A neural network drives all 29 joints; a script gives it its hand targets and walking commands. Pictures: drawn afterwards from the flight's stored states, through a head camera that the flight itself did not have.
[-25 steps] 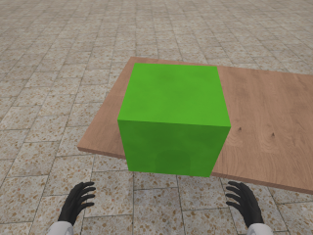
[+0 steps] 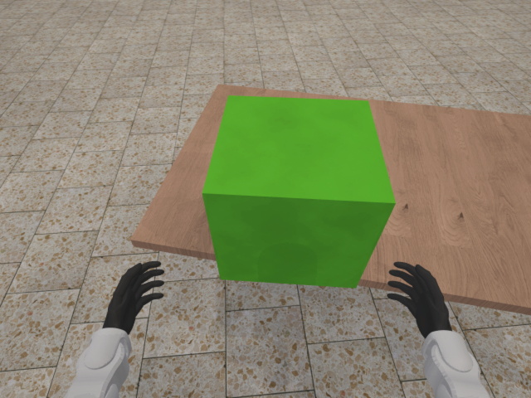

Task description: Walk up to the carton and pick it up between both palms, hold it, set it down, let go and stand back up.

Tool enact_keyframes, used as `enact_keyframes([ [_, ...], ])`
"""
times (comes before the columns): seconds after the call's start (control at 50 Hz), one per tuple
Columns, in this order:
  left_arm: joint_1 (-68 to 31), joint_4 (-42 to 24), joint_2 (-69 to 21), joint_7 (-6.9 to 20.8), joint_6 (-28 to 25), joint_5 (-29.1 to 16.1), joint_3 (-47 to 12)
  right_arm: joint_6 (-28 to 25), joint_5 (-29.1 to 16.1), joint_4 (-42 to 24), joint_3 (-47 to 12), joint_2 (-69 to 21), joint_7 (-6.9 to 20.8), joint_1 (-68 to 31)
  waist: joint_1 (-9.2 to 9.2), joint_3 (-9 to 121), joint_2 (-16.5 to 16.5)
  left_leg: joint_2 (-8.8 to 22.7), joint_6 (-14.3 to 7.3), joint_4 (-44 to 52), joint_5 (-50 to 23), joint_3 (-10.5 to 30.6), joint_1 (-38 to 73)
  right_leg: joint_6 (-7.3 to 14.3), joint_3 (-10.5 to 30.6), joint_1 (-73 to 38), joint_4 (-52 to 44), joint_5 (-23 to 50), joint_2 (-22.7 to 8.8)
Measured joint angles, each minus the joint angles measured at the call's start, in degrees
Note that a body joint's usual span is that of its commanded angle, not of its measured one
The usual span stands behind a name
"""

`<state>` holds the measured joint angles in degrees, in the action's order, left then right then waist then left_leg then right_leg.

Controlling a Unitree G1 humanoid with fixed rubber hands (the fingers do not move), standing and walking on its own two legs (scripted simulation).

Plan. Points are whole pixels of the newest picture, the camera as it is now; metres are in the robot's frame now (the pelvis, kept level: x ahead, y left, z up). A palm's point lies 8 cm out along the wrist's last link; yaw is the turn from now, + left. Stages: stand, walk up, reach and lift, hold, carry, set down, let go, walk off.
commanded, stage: reach and lift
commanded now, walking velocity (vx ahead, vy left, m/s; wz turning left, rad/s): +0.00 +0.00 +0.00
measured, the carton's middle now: (292, 192) +0.50 -0.06 +0.01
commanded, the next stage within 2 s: none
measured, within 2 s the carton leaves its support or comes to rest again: neither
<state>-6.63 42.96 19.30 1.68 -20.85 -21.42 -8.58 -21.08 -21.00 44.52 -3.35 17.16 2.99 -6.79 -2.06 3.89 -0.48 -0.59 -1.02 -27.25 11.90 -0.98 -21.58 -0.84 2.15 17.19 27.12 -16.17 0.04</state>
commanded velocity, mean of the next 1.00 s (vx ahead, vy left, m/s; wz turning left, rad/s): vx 0.00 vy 0.00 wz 0.00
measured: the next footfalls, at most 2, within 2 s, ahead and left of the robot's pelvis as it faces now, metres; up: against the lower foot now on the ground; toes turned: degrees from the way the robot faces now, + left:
none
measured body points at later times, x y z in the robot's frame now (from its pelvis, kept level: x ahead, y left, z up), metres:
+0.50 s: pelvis +0.00 +0.00 +0.01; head +0.02 +0.00 +0.46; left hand +0.37 +0.21 +0.04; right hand +0.33 -0.27 +0.03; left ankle +0.02 +0.11 -0.74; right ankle -0.03 -0.13 -0.74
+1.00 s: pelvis +0.00 +0.00 +0.01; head +0.03 -0.01 +0.46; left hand +0.43 +0.21 +0.10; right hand +0.39 -0.27 +0.09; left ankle +0.02 +0.11 -0.74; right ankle -0.03 -0.13 -0.74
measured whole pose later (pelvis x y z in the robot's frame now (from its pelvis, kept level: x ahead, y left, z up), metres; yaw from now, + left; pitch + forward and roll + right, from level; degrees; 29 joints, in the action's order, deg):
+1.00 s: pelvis +0.00 +0.00 +0.01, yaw -1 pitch +10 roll +0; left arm -37.9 52.7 23.8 1.3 2.5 -23.8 -5.4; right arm 2.4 -25.0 51.2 -5.6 22.5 0.4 -37.2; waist -3.0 8.7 -1.8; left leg 0.1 -0.6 -17.0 6.3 -0.9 -21.0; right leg -0.7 3.2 16.8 15.8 -9.3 0.7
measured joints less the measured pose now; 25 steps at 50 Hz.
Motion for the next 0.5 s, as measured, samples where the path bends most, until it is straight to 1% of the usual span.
enact_keyframes([
  [0.16,-5.5,1.5,0.0,-1.1,3.4,-0.8,-0.3,3.5,-1.3,1.9,-0.3,1.8,0.9,-5.0,-0.43,1.4,-0.5,0.0,-0.3,1.7,-1.1,-0.2,-0.5,-0.3,0.4,0.4,-2.2,1.6,0.0],
  [0.28,-10.0,3.2,0.0,-1.3,6.3,-0.8,0.4,6.4,-2.5,3.2,-0.6,3.2,1.2,-9.3,-0.56,2.2,-0.8,0.0,-0.4,3.1,-1.9,-0.4,-0.1,-0.5,0.7,0.1,-4.0,2.6,0.0],
  [0.5,-16.4,6.0,0.4,-1.5,10.9,-1.0,1.2,11.2,-4.1,5.7,-1.3,4.6,0.8,-15.9,-0.47,3.0,-1.2,0.3,-0.2,5.7,-3.1,-0.4,0.5,-0.3,1.0,-0.6,-7.0,4.3,0.3],
])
